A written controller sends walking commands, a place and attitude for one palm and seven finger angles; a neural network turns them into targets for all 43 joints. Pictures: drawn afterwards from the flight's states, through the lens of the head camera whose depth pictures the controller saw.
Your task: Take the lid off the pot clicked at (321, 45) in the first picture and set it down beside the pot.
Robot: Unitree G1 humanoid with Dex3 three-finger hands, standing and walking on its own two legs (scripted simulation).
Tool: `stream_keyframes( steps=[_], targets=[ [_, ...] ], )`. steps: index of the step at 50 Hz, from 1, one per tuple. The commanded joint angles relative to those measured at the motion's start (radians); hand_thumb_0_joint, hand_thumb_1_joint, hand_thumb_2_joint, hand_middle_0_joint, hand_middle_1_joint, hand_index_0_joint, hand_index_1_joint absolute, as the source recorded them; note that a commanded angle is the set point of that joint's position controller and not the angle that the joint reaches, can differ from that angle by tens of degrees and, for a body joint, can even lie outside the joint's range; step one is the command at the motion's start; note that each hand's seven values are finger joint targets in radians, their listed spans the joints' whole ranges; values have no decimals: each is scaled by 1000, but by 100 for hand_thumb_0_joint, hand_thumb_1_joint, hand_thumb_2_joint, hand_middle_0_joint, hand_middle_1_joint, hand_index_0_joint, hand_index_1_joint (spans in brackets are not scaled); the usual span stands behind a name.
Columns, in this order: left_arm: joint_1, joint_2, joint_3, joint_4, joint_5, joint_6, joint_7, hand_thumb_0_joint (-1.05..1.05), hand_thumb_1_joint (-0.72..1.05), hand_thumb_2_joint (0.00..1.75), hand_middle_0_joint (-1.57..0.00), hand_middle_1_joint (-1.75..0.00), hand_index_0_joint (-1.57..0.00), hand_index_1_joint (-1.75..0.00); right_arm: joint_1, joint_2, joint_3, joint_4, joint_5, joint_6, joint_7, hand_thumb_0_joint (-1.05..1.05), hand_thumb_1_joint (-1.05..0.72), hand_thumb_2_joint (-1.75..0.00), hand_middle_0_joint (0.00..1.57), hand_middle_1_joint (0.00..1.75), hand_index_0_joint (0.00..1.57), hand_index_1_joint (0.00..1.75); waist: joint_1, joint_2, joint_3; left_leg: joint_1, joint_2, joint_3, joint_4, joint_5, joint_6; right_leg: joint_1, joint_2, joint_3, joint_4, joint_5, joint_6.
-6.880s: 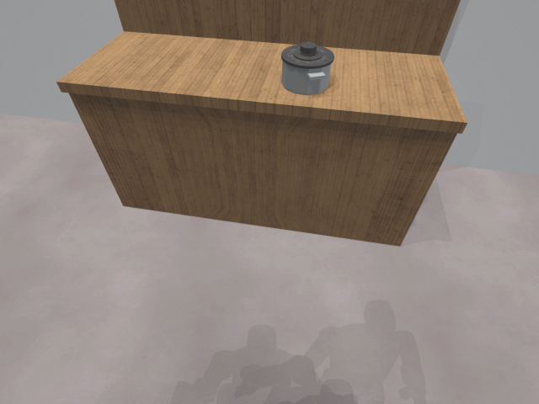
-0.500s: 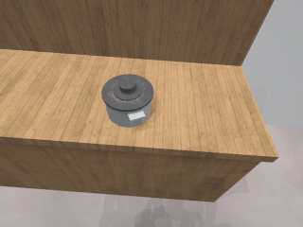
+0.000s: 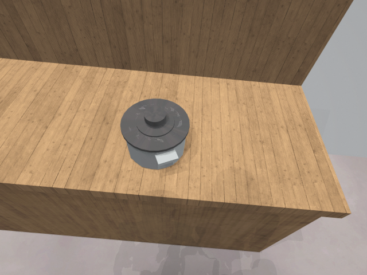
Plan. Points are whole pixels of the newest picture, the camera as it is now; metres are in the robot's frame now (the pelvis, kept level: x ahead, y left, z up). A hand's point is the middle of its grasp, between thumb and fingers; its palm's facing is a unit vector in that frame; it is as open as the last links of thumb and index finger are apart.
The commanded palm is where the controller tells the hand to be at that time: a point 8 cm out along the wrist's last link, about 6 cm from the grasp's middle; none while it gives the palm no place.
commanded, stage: come to a stop and stand still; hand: left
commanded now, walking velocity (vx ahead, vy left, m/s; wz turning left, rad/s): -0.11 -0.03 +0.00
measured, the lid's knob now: (155, 116) +0.46 +0.11 +0.05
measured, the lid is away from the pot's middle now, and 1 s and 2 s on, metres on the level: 0.00 0.00 0.00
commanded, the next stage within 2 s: look again from close up in 0.90 s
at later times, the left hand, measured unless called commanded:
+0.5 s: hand out of the picture -0.05 +0.17 -0.17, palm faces +0.02 -0.99 -0.16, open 7.4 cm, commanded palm none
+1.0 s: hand out of the picture -0.09 +0.16 -0.17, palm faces +0.03 -0.99 -0.13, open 7.4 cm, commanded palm none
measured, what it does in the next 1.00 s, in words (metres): stands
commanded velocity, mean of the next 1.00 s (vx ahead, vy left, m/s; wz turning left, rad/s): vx -0.01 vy -0.01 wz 0.00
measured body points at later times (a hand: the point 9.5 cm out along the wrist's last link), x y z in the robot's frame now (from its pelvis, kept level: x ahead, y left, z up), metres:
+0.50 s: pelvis -0.04 +0.01 +0.01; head -0.02 +0.03 +0.46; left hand -0.05 +0.22 -0.16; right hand -0.01 -0.22 -0.14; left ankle -0.04 +0.09 -0.73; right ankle -0.04 -0.14 -0.73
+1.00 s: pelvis -0.04 +0.02 +0.01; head -0.03 +0.03 +0.46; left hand -0.09 +0.21 -0.16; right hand -0.08 -0.17 -0.15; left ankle -0.04 +0.09 -0.73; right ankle -0.04 -0.14 -0.73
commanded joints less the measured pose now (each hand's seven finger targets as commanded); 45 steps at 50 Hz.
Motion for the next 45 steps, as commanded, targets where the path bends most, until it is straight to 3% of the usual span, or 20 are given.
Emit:
stream_keyframes(
  steps=[1, 3, 5, 6, 9, 11, 16, 20, 29, 31, 35, 41, 45],
  targets=[
    [99, 95, 12, -37, -3, -6, 1, 0, 90, 90, -20, -30, -20, -30, 77, -94, -5, -51, 4, -12, -6, 0, -90, -90, 20, 30, 20, 30, 3, 113, -74, 94, 170, -154, -93, 898, 28, 17, -69, 52, -41, 412, -56],
    [111, 91, 13, -37, -2, -6, 2, 0, 90, 90, -20, -30, -20, -30, 82, -104, -7, -62, 2, -12, -7, 0, -90, -90, 20, 30, 20, 30, 0, 104, -128, 152, 173, -148, -88, 913, 28, 19, -70, 52, -44, 399, -55],
    [109, 90, 10, -43, -1, -6, 0, 0, 90, 90, -20, -30, -20, -30, 81, -105, -6, -69, 2, -13, -4, 0, -90, -90, 20, 30, 20, 30, -4, 111, -166, 176, 171, -142, -95, 857, 28, 32, -67, 52, -61, 367, -50],
    [104, 87, 7, -44, -1, -6, -1, 0, 90, 90, -20, -30, -20, -30, 71, -101, -4, -71, 1, -13, -2, 0, -90, -90, 20, 30, 20, 30, -2, 86, -164, 169, 170, -141, -104, 812, 28, 42, -63, 49, -77, 363, -50],
    [101, 89, 3, -39, 4, -9, -4, 0, 90, 90, -20, -30, -20, -30, 59, -98, 0, -73, 0, -11, 5, 0, -90, -90, 20, 30, 20, 30, -6, 80, -128, 123, 141, -126, -130, 612, 11, 49, -77, 68, -121, 390, -51],
    [98, 90, -3, -35, 5, -12, -7, 0, 90, 90, -20, -30, -20, -30, 56, -96, 4, -69, -1, -11, 9, 0, -90, -90, 20, 30, 20, 30, -6, 40, -105, 99, 137, -123, -150, 522, 10, 52, -73, 66, -140, 376, -52],
    [106, 86, -14, -22, 7, -14, -14, 0, 90, 90, -20, -30, -20, -30, 47, -93, 14, -58, -1, -8, 21, 0, -90, -90, 20, 30, 20, 30, -4, 6, 11, 17, 121, -119, -209, 256, 9, 4, -67, 76, -195, 224, -49],
    [125, 82, -19, -12, 9, -17, -16, 0, 90, 90, -20, -30, -20, -30, 60, -96, 19, -50, -4, -8, 28, 0, -90, -90, 20, 30, 20, 30, -8, 25, 37, -9, 111, -119, -233, 113, 7, -27, -65, 86, -213, 137, -51],
    [180, 64, -27, 26, 8, -26, -17, 0, 90, 90, -20, -30, -20, -30, 115, -82, 24, -23, -2, -16, 29, 0, -90, -90, 20, 30, 20, 30, -7, 60, 12, -18, 108, -119, -231, 76, 11, -30, -63, 80, -205, 126, -60],
    [188, 60, -30, 40, 7, -26, -18, 0, 90, 90, -20, -30, -20, -30, 128, -77, 26, -14, 1, -17, 27, 0, -90, -90, 20, 30, 20, 30, -4, 34, 23, -31, 112, -123, -230, 88, 16, -23, -59, 71, -201, 141, -61],
    [209, 39, -32, 59, 8, -28, -16, 0, 90, 90, -20, -30, -20, -30, 164, -65, 27, 6, 0, -21, 24, 0, -90, -90, 20, 30, 20, 30, -7, 58, 18, -38, 114, -126, -237, 69, 17, -30, -56, 71, -187, 137, -62],
    [227, 19, -34, 79, 7, -28, -14, 0, 90, 90, -20, -30, -20, -30, 194, -43, 26, 26, 1, -25, 21, 0, -90, -90, 20, 30, 20, 30, -2, 29, 31, -61, 120, -132, -238, 82, 26, -26, -52, 58, -171, 153, -60],
    [244, 2, -34, 89, 9, -30, -12, 0, 90, 90, -20, -30, -20, -30, 206, -30, 26, 32, -1, -28, 19, 0, -90, -90, 20, 30, 20, 30, -4, 46, 29, -55, 118, -132, -240, 66, 26, -45, -53, 67, -164, 148, -59]
  ],
)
